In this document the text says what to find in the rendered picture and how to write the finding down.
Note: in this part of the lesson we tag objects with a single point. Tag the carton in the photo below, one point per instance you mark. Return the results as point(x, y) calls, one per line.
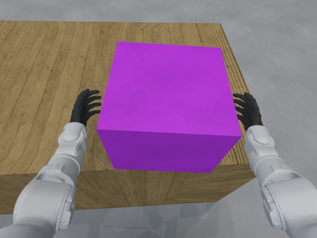
point(167, 108)

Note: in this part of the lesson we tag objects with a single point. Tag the robot right forearm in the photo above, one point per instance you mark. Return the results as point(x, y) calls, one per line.
point(264, 160)

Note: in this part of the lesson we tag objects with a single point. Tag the left robot upper arm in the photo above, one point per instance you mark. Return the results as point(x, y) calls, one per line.
point(46, 207)

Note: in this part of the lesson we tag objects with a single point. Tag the left robot hand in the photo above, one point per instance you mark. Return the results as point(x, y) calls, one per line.
point(80, 112)

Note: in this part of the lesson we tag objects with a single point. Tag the robot left forearm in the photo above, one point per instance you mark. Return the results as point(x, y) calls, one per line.
point(66, 163)

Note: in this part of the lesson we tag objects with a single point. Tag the right robot upper arm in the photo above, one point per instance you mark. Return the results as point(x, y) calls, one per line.
point(291, 205)

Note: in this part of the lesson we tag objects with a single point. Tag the pedestal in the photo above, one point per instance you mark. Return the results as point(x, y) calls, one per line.
point(45, 65)

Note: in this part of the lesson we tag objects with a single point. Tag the right robot hand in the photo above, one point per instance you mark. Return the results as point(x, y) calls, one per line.
point(250, 111)

